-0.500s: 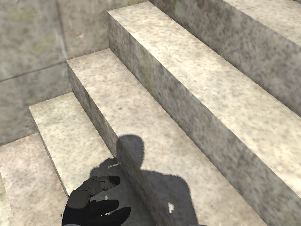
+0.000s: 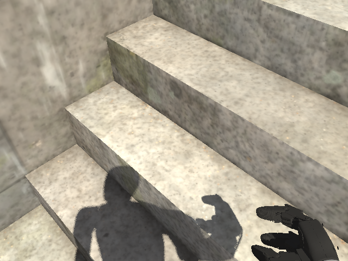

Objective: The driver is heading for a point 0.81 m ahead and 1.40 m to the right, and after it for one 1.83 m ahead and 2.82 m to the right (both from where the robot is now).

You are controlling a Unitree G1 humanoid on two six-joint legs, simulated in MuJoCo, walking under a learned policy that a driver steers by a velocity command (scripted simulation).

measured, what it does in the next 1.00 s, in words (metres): climbs, turning right: right foot 0.21 m higher, then left foot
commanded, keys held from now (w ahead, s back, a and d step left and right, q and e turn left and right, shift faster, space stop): w+e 1.00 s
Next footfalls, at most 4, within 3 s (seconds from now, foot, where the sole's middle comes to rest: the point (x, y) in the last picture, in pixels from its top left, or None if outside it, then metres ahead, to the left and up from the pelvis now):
0.36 right None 0.18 -0.09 -0.56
0.84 left None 0.42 0.10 -0.56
1.20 right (255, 240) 0.45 -0.15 -0.35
1.74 left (255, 98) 0.79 -0.16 -0.15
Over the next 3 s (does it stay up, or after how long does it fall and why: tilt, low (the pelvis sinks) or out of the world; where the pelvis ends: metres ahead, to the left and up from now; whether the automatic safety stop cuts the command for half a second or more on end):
stays up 0.88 -0.56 0.89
